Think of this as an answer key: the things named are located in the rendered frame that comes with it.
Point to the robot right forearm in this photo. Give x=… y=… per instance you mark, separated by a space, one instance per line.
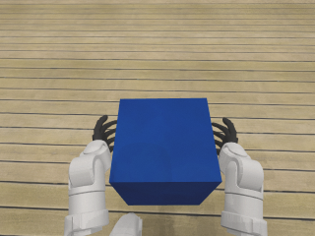
x=244 y=192

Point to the robot left forearm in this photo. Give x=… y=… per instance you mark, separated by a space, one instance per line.
x=87 y=211

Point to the carton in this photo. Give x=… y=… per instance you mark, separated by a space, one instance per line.
x=164 y=152

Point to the robot right hand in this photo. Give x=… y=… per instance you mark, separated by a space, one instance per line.
x=229 y=135

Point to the robot left hand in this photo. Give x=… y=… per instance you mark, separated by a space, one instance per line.
x=100 y=134

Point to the left robot thigh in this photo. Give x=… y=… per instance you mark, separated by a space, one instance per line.
x=128 y=225

